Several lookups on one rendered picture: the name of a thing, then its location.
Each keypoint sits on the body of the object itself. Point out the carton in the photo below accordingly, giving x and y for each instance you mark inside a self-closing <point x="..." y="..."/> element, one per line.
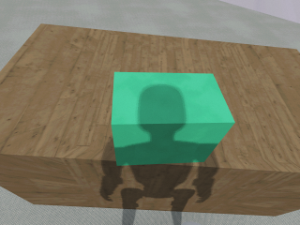
<point x="166" y="118"/>

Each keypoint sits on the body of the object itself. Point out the pedestal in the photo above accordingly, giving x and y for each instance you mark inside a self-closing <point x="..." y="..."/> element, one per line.
<point x="56" y="137"/>

